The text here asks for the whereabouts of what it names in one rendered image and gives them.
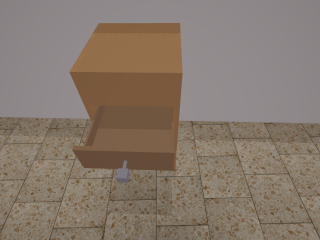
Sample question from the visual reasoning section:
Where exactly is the drawer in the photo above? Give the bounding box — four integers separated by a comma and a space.
72, 105, 175, 171

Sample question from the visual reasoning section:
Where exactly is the cabinet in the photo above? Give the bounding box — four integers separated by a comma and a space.
69, 23, 183, 171

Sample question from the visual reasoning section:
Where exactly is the handle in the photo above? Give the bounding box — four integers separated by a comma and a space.
116, 160, 130, 183

